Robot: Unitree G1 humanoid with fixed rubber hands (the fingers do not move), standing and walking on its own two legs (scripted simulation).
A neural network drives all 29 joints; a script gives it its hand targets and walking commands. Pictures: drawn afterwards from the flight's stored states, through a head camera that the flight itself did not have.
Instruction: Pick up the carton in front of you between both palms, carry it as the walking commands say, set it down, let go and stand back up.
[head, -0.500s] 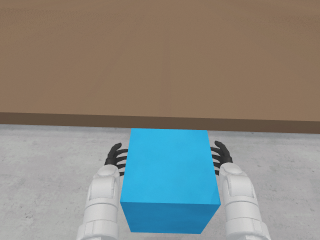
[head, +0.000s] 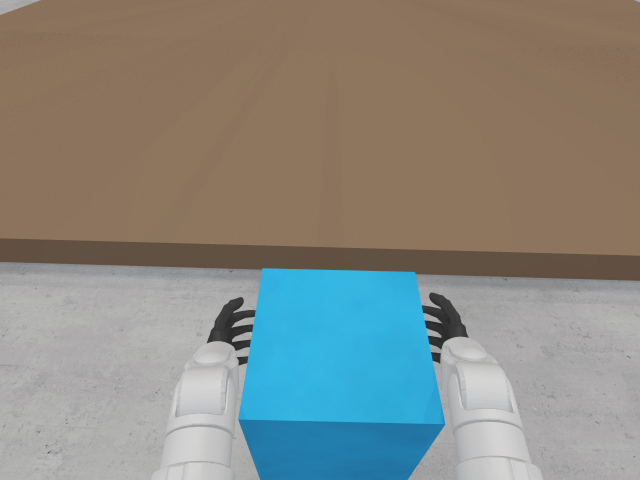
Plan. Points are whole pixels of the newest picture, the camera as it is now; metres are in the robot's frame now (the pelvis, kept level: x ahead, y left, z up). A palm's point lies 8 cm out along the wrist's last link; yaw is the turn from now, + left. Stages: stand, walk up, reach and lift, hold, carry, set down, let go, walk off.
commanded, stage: reach and lift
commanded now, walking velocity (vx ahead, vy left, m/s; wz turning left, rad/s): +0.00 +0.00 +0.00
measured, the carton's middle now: (335, 380) +0.28 +0.00 -0.04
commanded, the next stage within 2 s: hold in 0.10 s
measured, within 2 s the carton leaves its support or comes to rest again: neither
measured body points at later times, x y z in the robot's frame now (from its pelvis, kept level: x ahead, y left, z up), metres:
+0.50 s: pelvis -0.01 +0.00 +0.00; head -0.06 +0.00 +0.45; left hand +0.29 +0.15 +0.04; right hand +0.29 -0.15 +0.04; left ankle +0.00 +0.13 -0.75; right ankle +0.01 -0.13 -0.75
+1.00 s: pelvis -0.01 +0.00 +0.00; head -0.05 +0.00 +0.45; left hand +0.29 +0.15 +0.04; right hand +0.29 -0.15 +0.05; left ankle +0.00 +0.13 -0.75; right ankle +0.01 -0.13 -0.75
